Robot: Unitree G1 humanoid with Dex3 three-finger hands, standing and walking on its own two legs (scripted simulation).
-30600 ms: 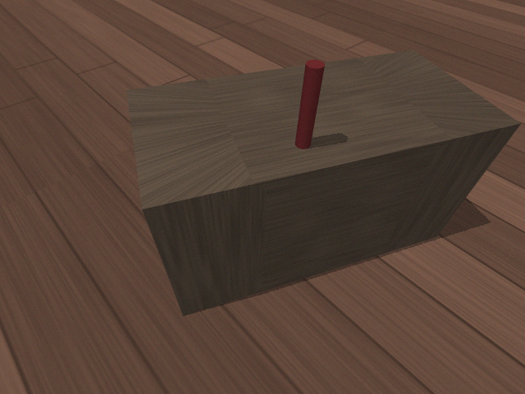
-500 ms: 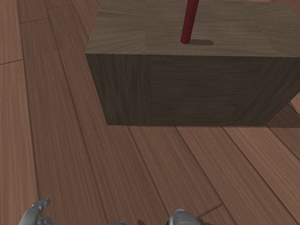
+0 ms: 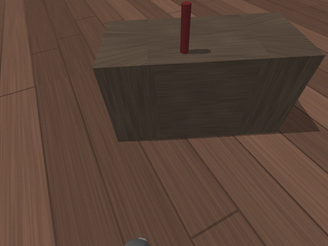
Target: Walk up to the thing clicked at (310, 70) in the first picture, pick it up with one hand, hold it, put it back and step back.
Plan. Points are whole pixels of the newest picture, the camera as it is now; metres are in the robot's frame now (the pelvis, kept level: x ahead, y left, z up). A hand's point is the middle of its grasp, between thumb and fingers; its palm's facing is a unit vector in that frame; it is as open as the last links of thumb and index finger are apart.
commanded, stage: step back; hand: right
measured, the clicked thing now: (185, 29) +1.10 -0.07 +0.01
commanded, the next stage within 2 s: stand in 0.92 s
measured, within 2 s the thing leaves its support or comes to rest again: neither
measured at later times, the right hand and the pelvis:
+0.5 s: hand out of the picture +0.11 -0.26 -0.16, palm faces -0.07 +0.93 -0.36, open 7.4 cm; pelvis +0.02 +0.00 -0.01, yaw +4 degrees
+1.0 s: hand (248, 242) +0.18 -0.20 -0.14, palm faces -0.08 +0.94 -0.33, open 7.4 cm; pelvis +0.05 +0.03 +0.01, yaw +4 degrees
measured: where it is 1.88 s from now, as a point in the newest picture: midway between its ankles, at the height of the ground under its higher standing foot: outside the picture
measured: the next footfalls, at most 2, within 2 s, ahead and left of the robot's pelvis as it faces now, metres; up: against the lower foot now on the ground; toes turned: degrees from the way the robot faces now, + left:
left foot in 0.18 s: +0.08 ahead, +0.15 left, +0.00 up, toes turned +5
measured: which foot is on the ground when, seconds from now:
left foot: up 0.00-0.16, down 0.18-1.00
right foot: down 0.00-1.00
